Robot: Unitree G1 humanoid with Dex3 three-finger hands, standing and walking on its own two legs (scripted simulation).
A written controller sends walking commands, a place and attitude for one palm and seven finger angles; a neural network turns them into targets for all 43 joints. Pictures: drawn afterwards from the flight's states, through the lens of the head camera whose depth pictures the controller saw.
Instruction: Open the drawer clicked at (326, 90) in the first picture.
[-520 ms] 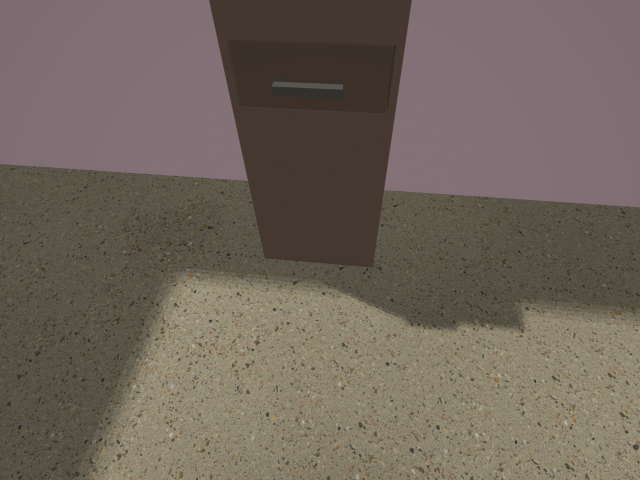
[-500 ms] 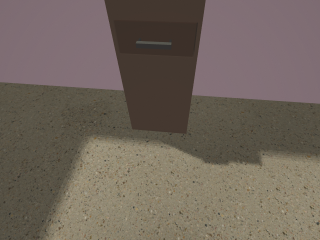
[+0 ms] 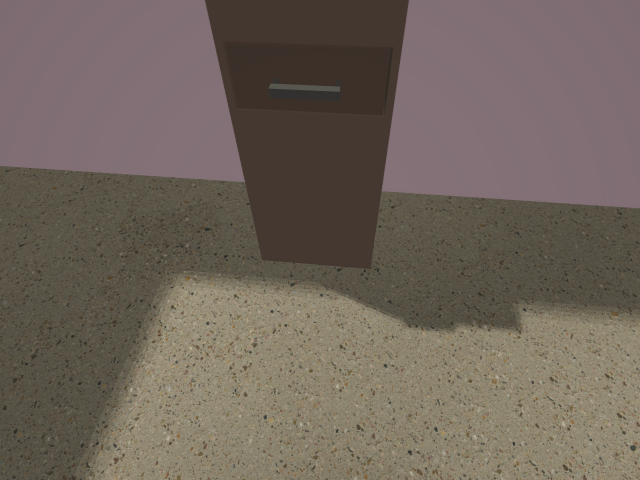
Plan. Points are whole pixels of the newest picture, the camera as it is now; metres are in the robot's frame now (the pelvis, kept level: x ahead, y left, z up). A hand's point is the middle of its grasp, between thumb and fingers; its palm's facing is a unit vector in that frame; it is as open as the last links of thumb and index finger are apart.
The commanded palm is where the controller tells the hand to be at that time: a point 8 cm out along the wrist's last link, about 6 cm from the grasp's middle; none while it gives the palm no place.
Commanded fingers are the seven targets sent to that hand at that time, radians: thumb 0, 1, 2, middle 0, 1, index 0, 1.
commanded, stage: look at it before walking up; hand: left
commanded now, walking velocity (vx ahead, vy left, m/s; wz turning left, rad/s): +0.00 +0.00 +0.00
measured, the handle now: (305, 87) +0.95 +0.08 -0.01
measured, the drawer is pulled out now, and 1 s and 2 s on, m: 0.00 0.00 0.00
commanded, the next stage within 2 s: take the last steps up to it in 0.32 s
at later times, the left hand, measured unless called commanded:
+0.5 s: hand out of the picture +0.08 +0.24 -0.16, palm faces -0.03 -0.95 -0.32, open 7.4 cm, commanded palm none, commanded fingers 0.00 0.90 0.90 -0.20 -0.30 -0.20 -0.30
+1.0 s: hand out of the picture +0.14 +0.16 -0.19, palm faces -0.06 -0.98 -0.18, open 7.3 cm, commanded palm none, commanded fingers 0.00 0.90 0.90 -0.20 -0.30 -0.20 -0.30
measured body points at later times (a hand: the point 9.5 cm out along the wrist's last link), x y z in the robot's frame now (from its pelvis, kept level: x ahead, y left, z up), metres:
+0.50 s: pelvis +0.01 +0.00 +0.00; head +0.03 -0.01 +0.45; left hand +0.08 +0.28 -0.14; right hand +0.06 -0.28 -0.15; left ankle -0.01 +0.14 -0.75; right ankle -0.02 -0.09 -0.75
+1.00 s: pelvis +0.10 -0.02 -0.02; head +0.13 -0.03 +0.43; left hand +0.14 +0.22 -0.18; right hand -0.05 -0.20 -0.17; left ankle -0.01 +0.14 -0.75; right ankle +0.14 -0.14 -0.73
